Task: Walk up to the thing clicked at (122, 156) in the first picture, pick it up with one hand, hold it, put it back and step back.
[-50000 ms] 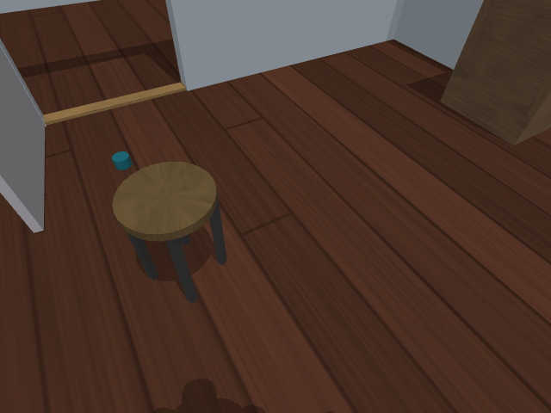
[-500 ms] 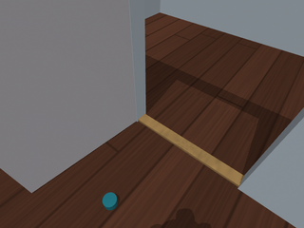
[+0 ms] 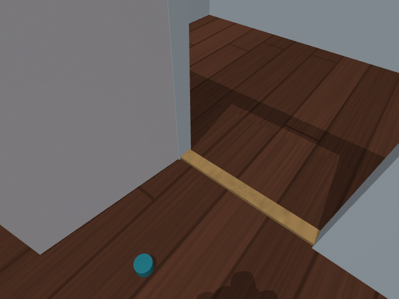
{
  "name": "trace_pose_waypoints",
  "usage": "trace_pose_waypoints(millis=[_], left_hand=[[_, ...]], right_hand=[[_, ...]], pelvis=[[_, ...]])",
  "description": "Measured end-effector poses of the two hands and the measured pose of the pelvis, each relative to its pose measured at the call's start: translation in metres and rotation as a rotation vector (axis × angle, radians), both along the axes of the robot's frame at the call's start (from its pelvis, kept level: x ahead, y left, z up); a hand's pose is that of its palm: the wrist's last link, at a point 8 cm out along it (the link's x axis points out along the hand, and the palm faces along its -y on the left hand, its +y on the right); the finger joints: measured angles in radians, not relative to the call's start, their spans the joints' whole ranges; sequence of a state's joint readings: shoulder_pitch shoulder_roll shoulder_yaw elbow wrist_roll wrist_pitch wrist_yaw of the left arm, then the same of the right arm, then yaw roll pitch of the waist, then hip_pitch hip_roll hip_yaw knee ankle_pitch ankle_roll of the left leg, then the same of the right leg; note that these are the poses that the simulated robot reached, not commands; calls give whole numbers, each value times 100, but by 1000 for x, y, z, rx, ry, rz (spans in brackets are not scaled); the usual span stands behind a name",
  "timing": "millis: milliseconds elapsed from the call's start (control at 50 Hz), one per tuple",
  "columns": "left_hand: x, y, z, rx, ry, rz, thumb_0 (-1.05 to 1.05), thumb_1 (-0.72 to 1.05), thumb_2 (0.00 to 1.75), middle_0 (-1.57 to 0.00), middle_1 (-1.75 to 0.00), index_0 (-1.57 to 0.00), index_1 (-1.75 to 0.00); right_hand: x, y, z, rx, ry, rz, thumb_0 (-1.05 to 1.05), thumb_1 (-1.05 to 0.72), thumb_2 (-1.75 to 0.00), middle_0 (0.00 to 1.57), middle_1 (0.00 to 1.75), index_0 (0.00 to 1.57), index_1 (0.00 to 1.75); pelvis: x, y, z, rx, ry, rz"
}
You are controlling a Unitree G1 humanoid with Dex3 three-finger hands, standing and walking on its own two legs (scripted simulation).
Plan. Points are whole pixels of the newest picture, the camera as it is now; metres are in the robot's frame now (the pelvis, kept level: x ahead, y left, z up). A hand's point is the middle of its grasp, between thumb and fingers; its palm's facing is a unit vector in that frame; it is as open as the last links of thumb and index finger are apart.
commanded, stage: stand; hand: left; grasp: from above
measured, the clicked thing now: (143, 265) +0.43 +0.25 -0.75
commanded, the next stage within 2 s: step back in 0.52 s
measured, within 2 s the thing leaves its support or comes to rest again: neither
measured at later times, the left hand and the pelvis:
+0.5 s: hand out of the picture +0.08 +0.25 -0.16, palm faces +0.01 -0.94 -0.34, open 7.4 cm; pelvis +0.00 +0.00 +0.00, yaw +0 degrees
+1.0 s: hand out of the picture +0.06 +0.30 -0.18, palm faces -0.03 -0.93 -0.37, open 7.4 cm; pelvis -0.08 +0.04 -0.02, yaw -1 degrees
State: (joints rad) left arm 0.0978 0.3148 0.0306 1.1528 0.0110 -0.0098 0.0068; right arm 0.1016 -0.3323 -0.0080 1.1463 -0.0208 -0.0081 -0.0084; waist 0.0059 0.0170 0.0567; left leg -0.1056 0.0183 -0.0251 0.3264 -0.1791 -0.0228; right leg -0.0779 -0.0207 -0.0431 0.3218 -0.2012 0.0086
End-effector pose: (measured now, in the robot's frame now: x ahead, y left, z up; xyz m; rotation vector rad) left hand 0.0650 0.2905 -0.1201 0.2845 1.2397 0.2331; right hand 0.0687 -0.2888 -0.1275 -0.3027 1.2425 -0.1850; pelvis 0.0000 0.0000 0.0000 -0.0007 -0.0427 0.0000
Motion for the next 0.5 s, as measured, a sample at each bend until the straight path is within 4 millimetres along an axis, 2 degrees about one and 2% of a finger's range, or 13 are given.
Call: trace_pose_waypoints(millis=[500], left_hand=[[3,0,2,2,-7,-10,1,91,90,-20,-30,-21,-30]], right_hand=[[-2,-5,2,-3,4,-3,1,-90,-90,20,30,21,30]], pelvis=[[2,-2,0,1,1,0]])
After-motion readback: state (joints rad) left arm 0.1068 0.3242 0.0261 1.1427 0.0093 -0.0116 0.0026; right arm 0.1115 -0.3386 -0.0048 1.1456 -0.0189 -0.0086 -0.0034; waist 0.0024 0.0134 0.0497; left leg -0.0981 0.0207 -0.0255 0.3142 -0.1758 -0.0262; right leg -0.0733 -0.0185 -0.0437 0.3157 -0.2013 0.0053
